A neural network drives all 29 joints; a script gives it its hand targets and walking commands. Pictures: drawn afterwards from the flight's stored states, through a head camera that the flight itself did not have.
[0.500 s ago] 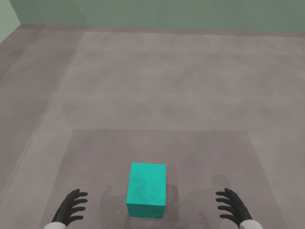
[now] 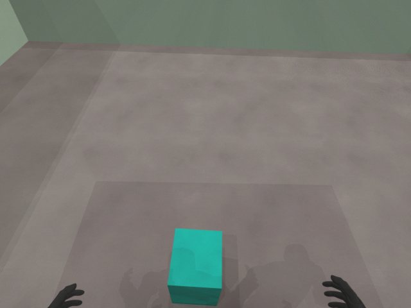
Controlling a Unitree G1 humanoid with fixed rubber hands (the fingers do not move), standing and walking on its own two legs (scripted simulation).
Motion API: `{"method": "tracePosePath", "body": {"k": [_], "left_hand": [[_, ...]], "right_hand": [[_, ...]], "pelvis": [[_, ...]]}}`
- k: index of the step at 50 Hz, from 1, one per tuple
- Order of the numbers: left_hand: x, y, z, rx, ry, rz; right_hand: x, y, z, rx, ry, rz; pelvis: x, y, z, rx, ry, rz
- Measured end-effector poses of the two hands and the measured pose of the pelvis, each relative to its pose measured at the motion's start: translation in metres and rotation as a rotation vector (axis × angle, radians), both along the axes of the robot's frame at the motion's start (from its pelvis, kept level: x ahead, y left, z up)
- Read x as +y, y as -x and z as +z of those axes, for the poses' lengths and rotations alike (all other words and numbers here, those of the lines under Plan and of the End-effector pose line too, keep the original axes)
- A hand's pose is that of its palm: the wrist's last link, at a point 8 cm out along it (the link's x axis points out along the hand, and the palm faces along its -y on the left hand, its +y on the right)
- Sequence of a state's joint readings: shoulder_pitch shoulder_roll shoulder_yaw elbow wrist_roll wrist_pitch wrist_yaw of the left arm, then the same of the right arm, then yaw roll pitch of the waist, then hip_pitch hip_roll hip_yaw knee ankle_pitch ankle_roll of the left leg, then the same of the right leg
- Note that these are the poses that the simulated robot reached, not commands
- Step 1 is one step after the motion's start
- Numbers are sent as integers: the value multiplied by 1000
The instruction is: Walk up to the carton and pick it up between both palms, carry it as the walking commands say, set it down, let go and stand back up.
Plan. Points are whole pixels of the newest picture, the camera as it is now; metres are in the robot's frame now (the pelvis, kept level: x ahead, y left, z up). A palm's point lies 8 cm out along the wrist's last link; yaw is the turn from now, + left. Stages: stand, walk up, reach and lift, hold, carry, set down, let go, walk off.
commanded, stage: stand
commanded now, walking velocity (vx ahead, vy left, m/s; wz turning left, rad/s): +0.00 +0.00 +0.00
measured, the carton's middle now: (196, 268) +0.41 +0.02 -0.64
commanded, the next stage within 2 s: none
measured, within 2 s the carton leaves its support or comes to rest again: neither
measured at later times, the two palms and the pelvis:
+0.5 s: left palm out of the picture +0.10 +0.30 -0.09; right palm out of the picture +0.11 -0.29 -0.09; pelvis -0.01 +0.00 +0.01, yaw +0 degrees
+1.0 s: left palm out of the picture +0.07 +0.31 -0.10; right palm out of the picture +0.08 -0.30 -0.09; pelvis -0.02 +0.00 +0.01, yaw +0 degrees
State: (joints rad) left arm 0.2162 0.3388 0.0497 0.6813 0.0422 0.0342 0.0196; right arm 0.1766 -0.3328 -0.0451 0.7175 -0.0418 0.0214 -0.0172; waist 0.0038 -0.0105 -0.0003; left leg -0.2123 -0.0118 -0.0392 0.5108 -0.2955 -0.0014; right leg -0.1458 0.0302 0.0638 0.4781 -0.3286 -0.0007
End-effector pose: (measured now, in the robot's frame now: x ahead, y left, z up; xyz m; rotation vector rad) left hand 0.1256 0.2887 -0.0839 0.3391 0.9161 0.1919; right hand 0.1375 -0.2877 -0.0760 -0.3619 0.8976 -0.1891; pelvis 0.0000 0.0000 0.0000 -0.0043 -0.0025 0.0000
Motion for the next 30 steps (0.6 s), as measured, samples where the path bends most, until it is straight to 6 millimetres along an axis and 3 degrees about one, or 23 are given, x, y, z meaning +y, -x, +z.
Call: {"method": "tracePosePath", "body": {"k": [13, 30], "left_hand": [[3, 9, -6, 49, 0, 6], [13, 34, -9, 112, -9, 20]], "right_hand": [[-1, 11, -7, 50, 3, -11], [-9, 38, -10, 111, 14, -33]], "pelvis": [[2, -1, 3, -10, -1, -2], [4, 10, 6, -32, -2, -4]]}}
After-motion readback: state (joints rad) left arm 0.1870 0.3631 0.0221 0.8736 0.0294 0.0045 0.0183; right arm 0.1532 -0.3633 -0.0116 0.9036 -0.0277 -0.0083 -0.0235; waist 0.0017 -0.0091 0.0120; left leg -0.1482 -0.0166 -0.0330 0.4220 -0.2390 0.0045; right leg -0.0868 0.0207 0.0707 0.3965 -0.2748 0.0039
